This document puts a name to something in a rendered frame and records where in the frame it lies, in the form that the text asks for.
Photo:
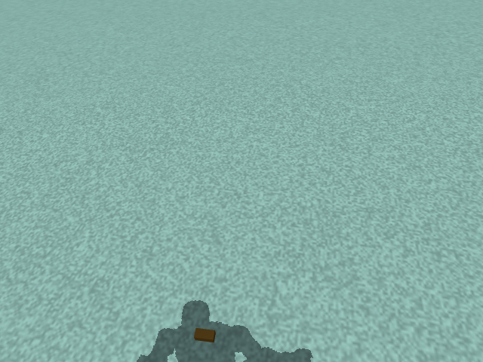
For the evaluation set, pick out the small box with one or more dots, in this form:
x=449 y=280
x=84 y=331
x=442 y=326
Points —
x=204 y=335

